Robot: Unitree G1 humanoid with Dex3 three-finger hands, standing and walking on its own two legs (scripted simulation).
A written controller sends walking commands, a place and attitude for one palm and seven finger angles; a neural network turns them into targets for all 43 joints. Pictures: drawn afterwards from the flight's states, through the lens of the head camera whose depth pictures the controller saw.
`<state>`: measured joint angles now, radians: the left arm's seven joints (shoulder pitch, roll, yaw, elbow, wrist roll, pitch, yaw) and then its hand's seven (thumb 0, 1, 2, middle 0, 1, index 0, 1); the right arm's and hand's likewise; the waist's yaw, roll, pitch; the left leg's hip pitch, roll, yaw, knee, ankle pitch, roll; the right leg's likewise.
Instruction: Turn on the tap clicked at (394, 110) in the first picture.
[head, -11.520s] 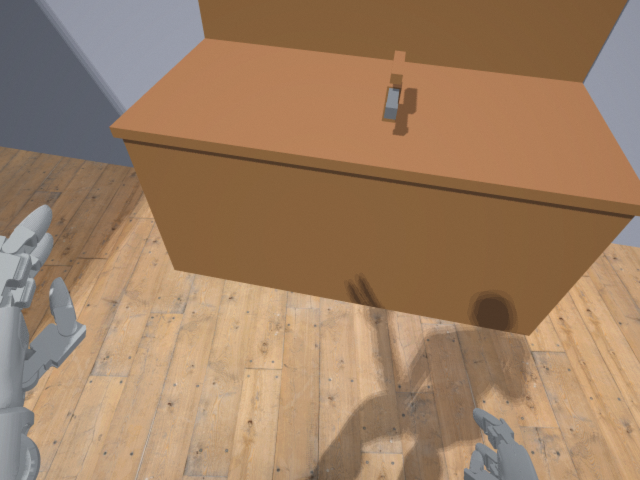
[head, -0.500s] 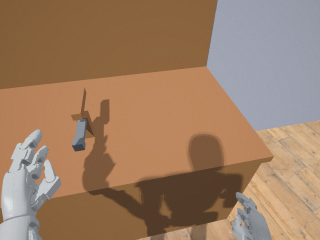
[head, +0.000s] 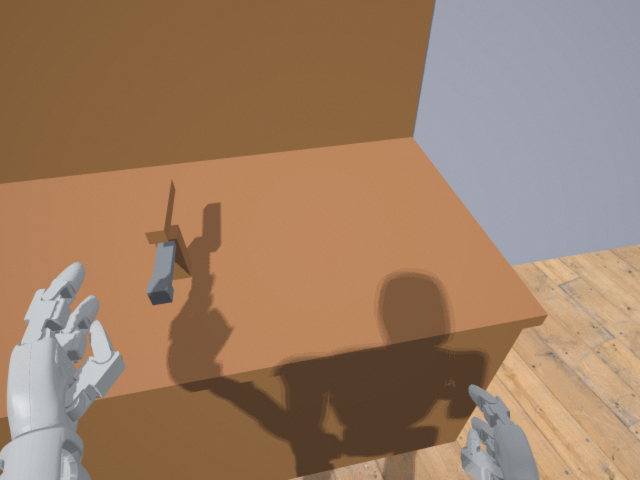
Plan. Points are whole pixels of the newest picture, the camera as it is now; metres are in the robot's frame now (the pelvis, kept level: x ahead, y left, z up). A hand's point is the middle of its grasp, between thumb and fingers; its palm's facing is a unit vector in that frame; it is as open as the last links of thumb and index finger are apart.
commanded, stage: turn the palm inward beside the body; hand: left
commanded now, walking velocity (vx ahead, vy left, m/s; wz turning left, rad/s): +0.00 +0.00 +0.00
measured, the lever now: (160, 291) +0.34 +0.29 +0.04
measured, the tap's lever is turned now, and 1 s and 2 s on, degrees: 0 0 0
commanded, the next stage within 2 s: reach beside the lever's end, fingers flat in 0.08 s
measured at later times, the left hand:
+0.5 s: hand (114, 359) +0.19 +0.24 +0.12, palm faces +0.52 -0.84 -0.13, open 7.4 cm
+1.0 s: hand (120, 338) +0.23 +0.27 +0.09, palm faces +0.52 -0.84 -0.12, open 7.5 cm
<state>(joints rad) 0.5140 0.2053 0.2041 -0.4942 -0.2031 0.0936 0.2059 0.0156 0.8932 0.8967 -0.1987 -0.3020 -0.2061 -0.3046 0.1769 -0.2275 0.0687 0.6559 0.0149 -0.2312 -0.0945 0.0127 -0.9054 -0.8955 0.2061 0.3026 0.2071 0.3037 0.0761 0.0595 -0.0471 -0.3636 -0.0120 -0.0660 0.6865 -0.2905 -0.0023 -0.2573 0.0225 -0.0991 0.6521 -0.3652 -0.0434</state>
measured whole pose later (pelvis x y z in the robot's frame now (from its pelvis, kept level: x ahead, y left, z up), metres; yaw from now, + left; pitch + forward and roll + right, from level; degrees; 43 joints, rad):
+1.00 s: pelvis +0.00 +0.00 -0.01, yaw +0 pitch +2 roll -1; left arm 0.29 0.23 0.31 -0.09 -0.22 -0.09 0.16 0.02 0.89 0.90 -0.19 -0.27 -0.20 -0.27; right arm 0.19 -0.25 0.04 0.69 0.01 -0.23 -0.09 0.01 -0.91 -0.90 0.21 0.30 0.21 0.30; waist 0.04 0.05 -0.05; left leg -0.46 -0.01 -0.07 0.73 -0.31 -0.01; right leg -0.36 0.03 -0.10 0.70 -0.38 -0.05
